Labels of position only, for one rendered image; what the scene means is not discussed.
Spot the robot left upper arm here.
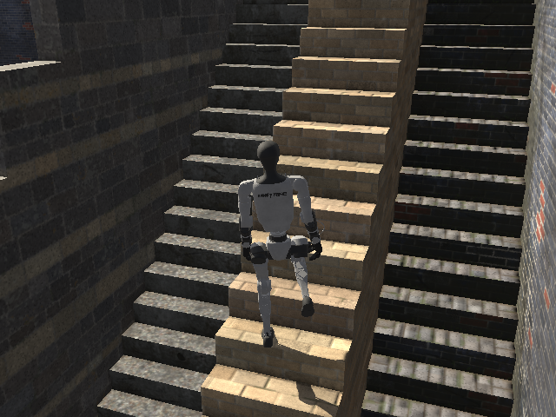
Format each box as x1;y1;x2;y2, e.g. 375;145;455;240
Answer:
238;179;254;228

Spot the right robot forearm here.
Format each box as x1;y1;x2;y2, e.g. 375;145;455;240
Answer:
304;209;321;244

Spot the robot torso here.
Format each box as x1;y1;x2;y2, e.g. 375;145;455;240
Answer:
252;173;294;261

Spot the left robot forearm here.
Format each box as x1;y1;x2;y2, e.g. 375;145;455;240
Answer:
239;216;252;248

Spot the robot right hand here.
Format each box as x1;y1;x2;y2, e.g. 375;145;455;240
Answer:
308;241;322;261

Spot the robot head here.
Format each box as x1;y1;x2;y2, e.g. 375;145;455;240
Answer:
256;141;287;184

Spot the robot right upper arm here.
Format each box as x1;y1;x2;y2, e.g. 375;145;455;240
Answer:
289;175;314;223

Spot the robot left hand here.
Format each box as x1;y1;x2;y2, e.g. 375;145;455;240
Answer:
242;245;251;261

